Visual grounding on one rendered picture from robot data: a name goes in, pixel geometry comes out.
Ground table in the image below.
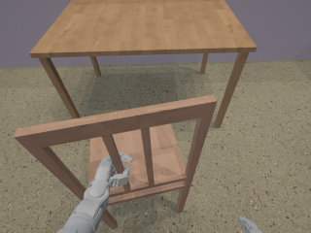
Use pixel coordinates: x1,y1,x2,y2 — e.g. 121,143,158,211
29,0,257,128

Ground robot left hand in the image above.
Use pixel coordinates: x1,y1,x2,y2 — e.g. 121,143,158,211
94,151,133,188

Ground chair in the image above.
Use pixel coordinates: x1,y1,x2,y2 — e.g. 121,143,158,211
14,94,218,229

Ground robot right hand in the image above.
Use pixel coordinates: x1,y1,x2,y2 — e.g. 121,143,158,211
238,216,262,233

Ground robot left forearm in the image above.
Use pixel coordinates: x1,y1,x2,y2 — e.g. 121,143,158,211
56,179,110,233

